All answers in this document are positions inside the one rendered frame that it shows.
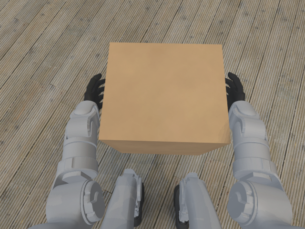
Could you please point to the right robot hand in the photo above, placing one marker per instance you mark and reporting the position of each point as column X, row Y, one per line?
column 235, row 92

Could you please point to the carton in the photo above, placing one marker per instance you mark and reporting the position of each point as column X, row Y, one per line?
column 165, row 98

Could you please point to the left robot hand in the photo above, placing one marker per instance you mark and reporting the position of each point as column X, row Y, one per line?
column 93, row 90

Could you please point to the left robot foot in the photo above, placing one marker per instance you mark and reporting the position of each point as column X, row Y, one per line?
column 138, row 219

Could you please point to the robot left forearm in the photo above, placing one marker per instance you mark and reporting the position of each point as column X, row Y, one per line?
column 79, row 148

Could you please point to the robot left upper arm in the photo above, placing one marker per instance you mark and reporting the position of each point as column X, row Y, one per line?
column 76, row 205

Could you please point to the robot right upper arm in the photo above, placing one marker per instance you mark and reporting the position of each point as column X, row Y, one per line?
column 258, row 206

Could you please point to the robot right forearm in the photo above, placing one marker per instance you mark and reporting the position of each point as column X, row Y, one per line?
column 251, row 147

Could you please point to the robot left thigh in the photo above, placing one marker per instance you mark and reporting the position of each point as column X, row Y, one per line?
column 120, row 211

